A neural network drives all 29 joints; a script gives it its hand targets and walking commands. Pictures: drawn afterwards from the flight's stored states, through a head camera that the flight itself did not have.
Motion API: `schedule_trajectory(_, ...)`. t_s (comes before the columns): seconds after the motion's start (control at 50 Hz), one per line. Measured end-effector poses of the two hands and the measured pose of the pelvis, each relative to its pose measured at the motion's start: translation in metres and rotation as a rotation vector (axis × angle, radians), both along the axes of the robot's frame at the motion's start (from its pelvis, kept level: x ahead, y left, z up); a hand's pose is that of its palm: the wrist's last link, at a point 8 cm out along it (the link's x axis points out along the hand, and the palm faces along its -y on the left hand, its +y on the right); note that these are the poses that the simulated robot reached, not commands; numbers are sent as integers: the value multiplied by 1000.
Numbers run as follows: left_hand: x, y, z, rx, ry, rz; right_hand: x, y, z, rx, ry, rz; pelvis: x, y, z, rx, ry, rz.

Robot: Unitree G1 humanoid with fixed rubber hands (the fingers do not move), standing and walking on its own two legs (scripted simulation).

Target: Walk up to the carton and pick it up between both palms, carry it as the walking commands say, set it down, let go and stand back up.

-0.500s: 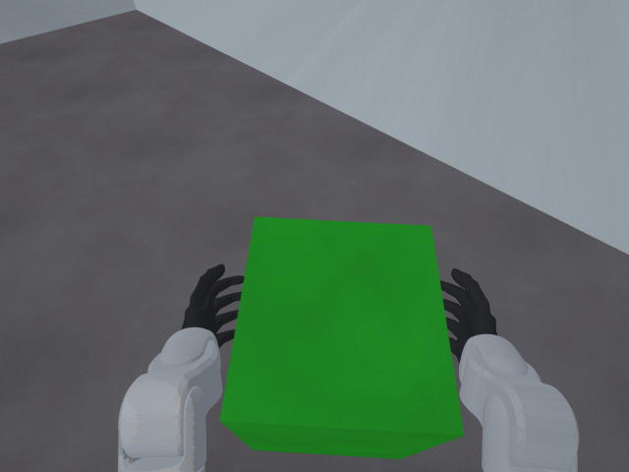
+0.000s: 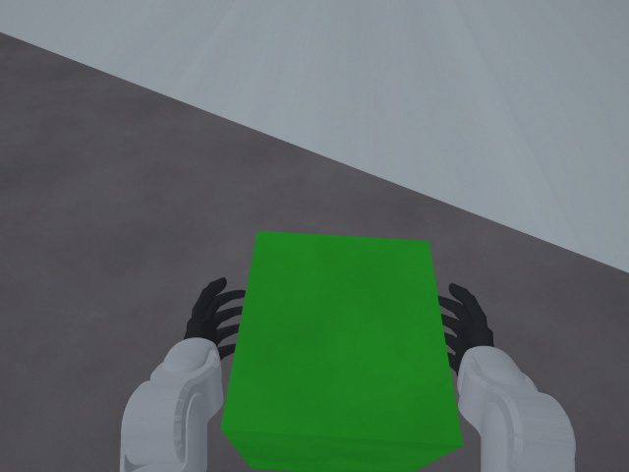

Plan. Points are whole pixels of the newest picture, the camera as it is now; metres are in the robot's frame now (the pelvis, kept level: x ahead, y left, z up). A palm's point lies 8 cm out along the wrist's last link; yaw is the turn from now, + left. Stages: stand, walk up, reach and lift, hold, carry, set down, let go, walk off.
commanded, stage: carry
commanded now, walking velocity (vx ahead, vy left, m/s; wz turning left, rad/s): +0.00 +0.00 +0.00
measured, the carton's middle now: (333, 363) +0.25 +0.00 +0.02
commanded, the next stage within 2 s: none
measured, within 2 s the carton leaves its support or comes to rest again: neither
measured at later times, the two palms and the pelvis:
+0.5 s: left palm (285, 392) +0.19 +0.06 +0.09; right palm (576, 400) +0.18 -0.23 +0.10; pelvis -0.04 -0.09 +0.00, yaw -2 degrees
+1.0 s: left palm (281, 399) +0.17 +0.06 +0.10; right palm (580, 413) +0.17 -0.23 +0.10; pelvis -0.06 -0.08 +0.00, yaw -1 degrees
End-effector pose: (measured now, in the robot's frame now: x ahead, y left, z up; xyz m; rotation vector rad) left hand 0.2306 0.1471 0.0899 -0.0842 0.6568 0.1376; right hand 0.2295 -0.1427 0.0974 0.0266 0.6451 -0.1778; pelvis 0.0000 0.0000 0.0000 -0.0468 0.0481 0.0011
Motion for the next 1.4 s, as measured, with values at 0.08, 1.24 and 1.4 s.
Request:
schedule_trajectory(0.08, 5, -36, 9, 29, -38, -36, -6, -36, 0, 24, -36, -33, -4, -26, -4, 0, 10, -23)
schedule_trajectory(1.24, -43, -76, 1, 35, 13, -20, -45, -76, -4, 22, 13, -11, -54, -68, 1, 49, 0, -27)
schedule_trajectory(1.4, -30, -72, -6, 38, 11, -26, -33, -72, -11, 17, 12, -11, -49, -63, 1, 46, 4, -29)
